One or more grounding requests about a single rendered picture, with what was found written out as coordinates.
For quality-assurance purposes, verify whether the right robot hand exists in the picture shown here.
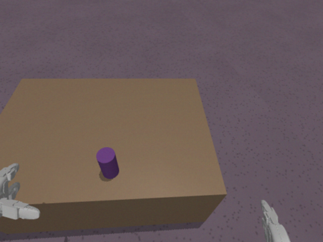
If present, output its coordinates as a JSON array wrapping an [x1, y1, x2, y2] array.
[[261, 200, 291, 242]]

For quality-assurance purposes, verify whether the left robot hand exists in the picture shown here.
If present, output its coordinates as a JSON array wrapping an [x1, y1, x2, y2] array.
[[0, 163, 40, 220]]

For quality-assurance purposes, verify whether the can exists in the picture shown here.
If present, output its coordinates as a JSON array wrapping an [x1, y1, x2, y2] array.
[[96, 147, 119, 179]]

